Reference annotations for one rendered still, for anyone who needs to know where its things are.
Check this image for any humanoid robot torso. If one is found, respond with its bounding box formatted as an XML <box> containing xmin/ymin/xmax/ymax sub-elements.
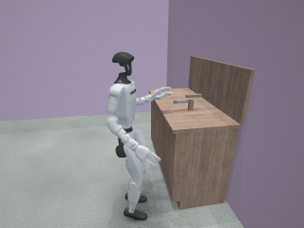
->
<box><xmin>112</xmin><ymin>78</ymin><xmax>137</xmax><ymax>143</ymax></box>

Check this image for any right robot forearm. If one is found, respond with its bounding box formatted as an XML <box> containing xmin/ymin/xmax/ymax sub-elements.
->
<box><xmin>106</xmin><ymin>117</ymin><xmax>139</xmax><ymax>151</ymax></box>

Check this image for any right robot upper arm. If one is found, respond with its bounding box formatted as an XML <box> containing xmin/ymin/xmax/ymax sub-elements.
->
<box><xmin>105</xmin><ymin>85</ymin><xmax>124</xmax><ymax>125</ymax></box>

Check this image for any robot left hand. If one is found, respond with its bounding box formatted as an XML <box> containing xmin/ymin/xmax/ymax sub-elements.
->
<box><xmin>151</xmin><ymin>86</ymin><xmax>173</xmax><ymax>100</ymax></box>

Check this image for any robot right hand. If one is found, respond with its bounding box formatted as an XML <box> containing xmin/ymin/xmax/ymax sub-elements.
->
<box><xmin>134</xmin><ymin>145</ymin><xmax>161</xmax><ymax>168</ymax></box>

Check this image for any tap lever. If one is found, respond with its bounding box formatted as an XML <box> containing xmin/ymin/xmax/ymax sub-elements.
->
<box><xmin>173</xmin><ymin>100</ymin><xmax>190</xmax><ymax>104</ymax></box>

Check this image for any counter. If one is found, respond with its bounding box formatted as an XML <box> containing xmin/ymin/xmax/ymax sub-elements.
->
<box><xmin>148</xmin><ymin>55</ymin><xmax>255</xmax><ymax>210</ymax></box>

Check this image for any right robot shin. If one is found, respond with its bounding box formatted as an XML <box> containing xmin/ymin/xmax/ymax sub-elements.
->
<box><xmin>127</xmin><ymin>181</ymin><xmax>143</xmax><ymax>214</ymax></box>

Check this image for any left robot forearm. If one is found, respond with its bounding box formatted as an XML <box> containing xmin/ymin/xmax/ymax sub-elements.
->
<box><xmin>136</xmin><ymin>94</ymin><xmax>153</xmax><ymax>105</ymax></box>

